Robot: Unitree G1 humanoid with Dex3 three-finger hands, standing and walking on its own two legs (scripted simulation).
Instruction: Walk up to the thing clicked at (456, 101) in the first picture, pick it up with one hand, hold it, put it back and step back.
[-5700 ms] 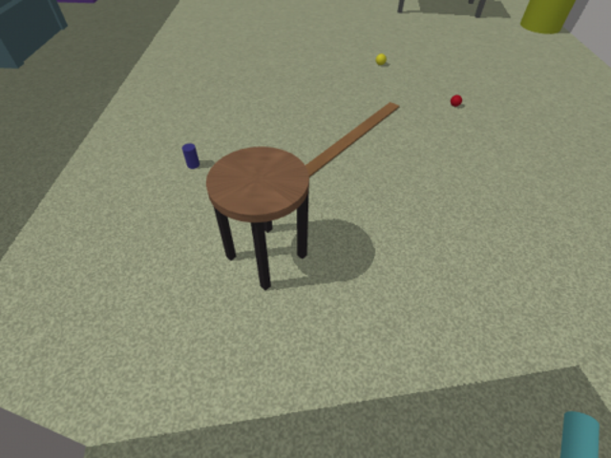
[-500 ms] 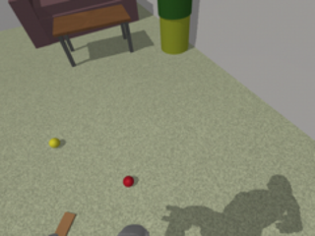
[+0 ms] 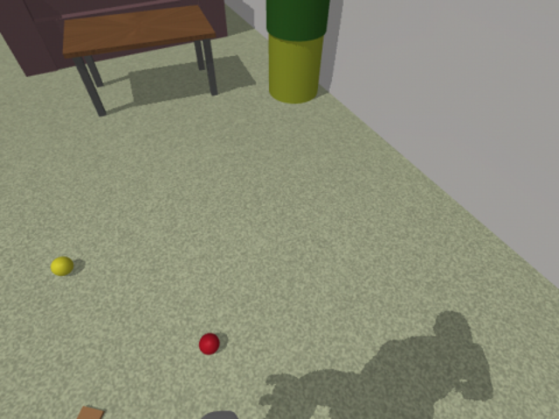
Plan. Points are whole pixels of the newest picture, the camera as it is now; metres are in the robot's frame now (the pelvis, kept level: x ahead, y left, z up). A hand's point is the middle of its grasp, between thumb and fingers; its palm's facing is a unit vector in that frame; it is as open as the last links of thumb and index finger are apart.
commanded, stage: walk up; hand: left
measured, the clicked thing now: (209, 343) +0.45 +0.26 -0.72
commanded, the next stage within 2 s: stand in 1.18 s
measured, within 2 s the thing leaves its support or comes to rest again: neither
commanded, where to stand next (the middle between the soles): +0.06 +0.00 m, yaw +1 degrees
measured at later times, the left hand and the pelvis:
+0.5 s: hand out of the picture +0.13 +0.26 -0.13, palm faces -0.01 -0.94 -0.34, open 7.4 cm; pelvis +0.03 +0.00 +0.02, yaw +0 degrees
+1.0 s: hand out of the picture +0.11 +0.26 -0.13, palm faces +0.00 -0.94 -0.33, open 7.4 cm; pelvis +0.04 +0.01 +0.03, yaw +0 degrees
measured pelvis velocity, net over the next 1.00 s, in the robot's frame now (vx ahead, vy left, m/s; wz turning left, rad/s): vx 0.04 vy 0.01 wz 0.00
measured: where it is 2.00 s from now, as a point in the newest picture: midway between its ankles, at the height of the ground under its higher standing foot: outside the picture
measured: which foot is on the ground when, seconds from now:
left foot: down 0.00-1.00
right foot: down 0.00-1.00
